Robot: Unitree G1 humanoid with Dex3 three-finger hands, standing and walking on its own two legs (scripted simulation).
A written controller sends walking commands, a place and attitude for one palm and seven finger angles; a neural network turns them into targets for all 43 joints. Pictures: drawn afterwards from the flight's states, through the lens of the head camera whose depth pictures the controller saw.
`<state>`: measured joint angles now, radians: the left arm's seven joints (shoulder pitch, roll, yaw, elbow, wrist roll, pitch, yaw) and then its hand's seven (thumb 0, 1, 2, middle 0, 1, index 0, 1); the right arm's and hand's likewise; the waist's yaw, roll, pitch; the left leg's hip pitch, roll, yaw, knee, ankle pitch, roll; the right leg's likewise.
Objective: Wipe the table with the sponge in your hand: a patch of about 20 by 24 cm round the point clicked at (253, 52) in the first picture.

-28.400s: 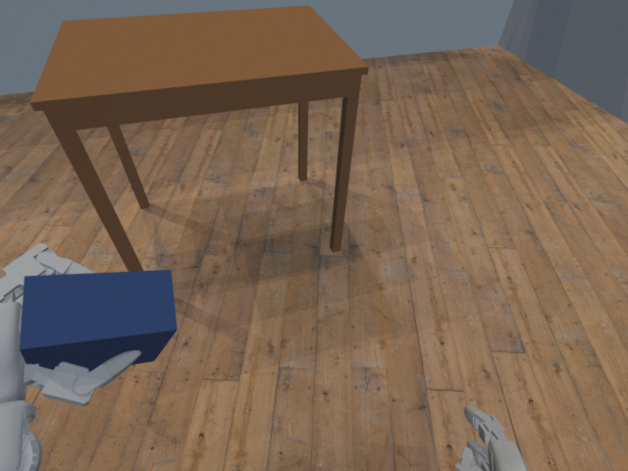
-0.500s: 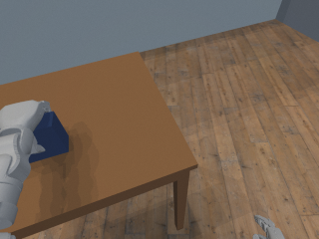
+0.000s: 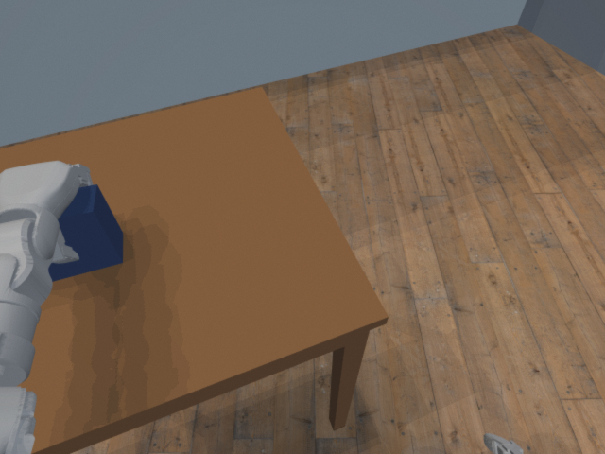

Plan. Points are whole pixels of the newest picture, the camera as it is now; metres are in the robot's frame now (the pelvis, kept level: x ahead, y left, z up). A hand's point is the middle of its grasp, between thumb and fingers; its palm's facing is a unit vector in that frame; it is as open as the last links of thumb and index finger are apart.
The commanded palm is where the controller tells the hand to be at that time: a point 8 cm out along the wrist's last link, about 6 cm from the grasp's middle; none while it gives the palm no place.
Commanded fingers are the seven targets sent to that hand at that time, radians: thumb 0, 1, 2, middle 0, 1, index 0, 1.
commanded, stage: slide across to the middle lane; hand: left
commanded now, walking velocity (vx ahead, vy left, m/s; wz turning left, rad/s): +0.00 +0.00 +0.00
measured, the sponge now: (67, 245) +0.36 +0.37 +0.07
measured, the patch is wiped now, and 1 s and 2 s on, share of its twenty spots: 0.50 0.50 0.60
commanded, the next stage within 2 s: wipe back along the middle lane in 0.72 s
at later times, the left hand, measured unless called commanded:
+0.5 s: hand (98, 200) +0.40 +0.32 +0.11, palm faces -0.01 +0.00 -1.00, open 9.7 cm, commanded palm +0.37 +0.31 +0.16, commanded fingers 0.00 0.10 1.30 -1.20 -1.60 -1.20 -1.60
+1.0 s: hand (121, 205) +0.39 +0.28 +0.11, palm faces -0.01 -0.02 -1.00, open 9.7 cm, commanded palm +0.36 +0.27 +0.15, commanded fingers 0.00 0.10 1.30 -1.20 -1.60 -1.20 -1.60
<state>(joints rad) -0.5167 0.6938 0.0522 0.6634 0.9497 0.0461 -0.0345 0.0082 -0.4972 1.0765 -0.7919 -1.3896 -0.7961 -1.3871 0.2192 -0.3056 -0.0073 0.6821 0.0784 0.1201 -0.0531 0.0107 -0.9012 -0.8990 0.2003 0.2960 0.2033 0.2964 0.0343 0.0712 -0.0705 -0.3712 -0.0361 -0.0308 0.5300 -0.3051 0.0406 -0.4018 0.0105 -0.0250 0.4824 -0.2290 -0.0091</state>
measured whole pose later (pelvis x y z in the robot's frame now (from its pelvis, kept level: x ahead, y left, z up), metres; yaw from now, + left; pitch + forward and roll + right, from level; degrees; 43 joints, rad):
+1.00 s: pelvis +0.02 +0.00 +0.01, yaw +1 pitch +5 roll -1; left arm -0.44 0.51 -0.11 0.38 0.95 0.32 -0.01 0.00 -0.48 1.07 -0.76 -1.42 -0.77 -1.41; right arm 0.13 -0.30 0.01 0.67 0.07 0.15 -0.02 0.01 -0.90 -0.90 0.20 0.30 0.20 0.30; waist 0.04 0.09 -0.06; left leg -0.22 -0.04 -0.04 0.43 -0.30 0.04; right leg -0.26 0.01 -0.03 0.41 -0.24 -0.01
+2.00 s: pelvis +0.02 -0.01 +0.00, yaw -1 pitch +2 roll +0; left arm -0.04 0.42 -0.16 -0.11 0.94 0.54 0.06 0.02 -0.45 1.07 -0.70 -1.47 -0.74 -1.44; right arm 0.05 -0.28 0.04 0.62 0.08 0.14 0.01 0.01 -0.90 -0.90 0.20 0.30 0.20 0.30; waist 0.07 0.12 -0.07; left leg -0.18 -0.04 -0.01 0.48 -0.33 0.03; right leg -0.25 0.01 0.00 0.50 -0.28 -0.01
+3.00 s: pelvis +0.00 -0.02 +0.00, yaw -2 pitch -2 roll +1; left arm 0.02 0.35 -0.29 -0.30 0.93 0.61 0.04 0.01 -0.47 1.07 -0.70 -1.46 -0.79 -1.35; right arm 0.01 -0.26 0.04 0.62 0.07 0.17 0.03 0.01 -0.90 -0.90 0.20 0.30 0.20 0.30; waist 0.10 0.12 -0.04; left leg -0.12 -0.03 0.00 0.46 -0.31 0.02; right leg -0.21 0.02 0.01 0.51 -0.27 -0.03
